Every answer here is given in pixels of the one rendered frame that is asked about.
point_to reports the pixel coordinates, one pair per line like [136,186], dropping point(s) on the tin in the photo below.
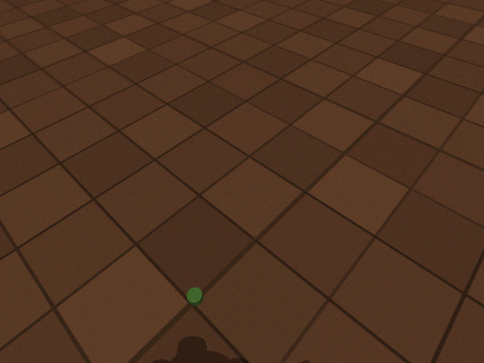
[195,296]

